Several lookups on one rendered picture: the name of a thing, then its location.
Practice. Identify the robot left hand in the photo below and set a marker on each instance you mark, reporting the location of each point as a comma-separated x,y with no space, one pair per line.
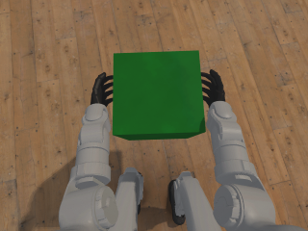
99,95

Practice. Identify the left robot forearm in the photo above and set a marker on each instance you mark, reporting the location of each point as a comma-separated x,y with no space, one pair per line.
92,153

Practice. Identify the right robot thigh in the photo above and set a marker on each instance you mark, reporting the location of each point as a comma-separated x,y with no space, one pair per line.
198,211

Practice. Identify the right robot forearm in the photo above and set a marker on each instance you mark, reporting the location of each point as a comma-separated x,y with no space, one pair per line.
232,162

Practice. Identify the robot right foot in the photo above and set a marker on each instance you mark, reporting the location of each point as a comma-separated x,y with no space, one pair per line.
179,220

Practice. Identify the right robot upper arm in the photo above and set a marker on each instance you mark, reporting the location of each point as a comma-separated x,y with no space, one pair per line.
243,208

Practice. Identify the robot right hand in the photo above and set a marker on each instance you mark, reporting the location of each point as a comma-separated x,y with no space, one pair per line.
215,91

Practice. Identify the carton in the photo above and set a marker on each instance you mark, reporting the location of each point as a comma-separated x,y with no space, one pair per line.
157,95

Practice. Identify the left robot upper arm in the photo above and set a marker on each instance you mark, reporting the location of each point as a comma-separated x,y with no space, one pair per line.
89,209

